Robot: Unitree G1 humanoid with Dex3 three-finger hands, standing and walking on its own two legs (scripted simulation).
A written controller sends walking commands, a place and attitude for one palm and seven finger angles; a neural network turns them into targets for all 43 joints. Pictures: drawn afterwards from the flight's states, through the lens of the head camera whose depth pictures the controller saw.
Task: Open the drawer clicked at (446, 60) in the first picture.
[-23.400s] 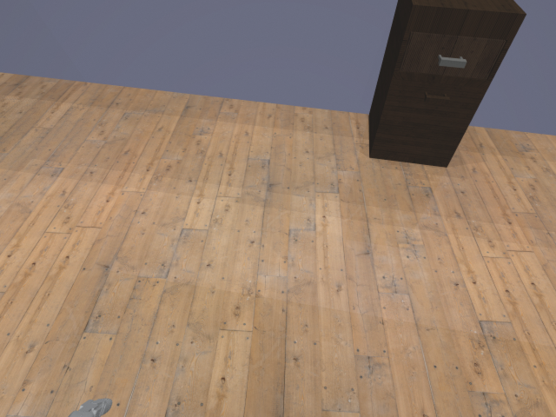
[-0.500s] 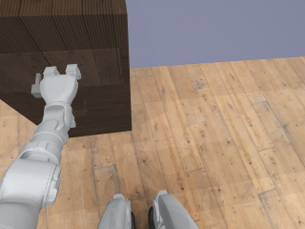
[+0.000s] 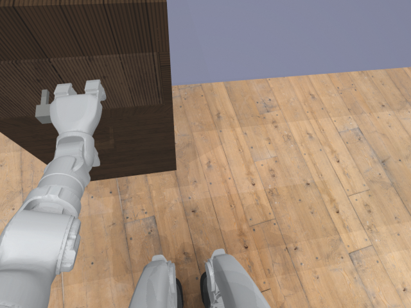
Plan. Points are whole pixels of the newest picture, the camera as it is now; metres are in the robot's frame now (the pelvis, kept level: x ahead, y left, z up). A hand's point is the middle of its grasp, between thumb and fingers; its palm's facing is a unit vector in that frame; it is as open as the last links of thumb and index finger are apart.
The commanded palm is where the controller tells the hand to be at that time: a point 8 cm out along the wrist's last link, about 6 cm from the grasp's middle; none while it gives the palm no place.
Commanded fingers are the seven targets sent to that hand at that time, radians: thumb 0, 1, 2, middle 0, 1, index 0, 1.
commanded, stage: lower the fingers behind the handle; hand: left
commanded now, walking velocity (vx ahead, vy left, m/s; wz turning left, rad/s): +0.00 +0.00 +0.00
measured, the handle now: (67, 102) +0.54 +0.25 -0.03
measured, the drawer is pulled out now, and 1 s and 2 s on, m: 0.00 0.00 0.05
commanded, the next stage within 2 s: close the thumb around the handle in 0.06 s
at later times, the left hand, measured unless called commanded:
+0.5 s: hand (88, 126) +0.49 +0.21 -0.05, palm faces -0.04 -0.03 -1.00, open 10.8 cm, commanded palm +0.48 +0.20 +0.00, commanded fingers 0.00 0.51 0.73 -0.37 -1.31 -0.37 -1.31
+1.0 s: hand (88, 125) +0.50 +0.21 -0.05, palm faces -0.05 -0.02 -1.00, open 6.2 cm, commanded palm +0.48 +0.20 +0.00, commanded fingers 0.00 0.90 0.90 -0.40 -1.35 -0.40 -1.35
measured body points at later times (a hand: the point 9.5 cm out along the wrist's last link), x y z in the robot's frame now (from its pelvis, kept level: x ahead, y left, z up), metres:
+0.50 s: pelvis +0.00 +0.00 +0.00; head +0.17 +0.02 +0.42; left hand +0.49 +0.21 +0.00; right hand +0.03 -0.27 -0.12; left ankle +0.02 +0.07 -0.61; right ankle +0.02 -0.08 -0.61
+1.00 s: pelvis +0.00 +0.00 +0.00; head +0.17 +0.02 +0.42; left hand +0.49 +0.21 +0.00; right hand +0.03 -0.27 -0.12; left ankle +0.02 +0.07 -0.61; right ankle +0.02 -0.08 -0.61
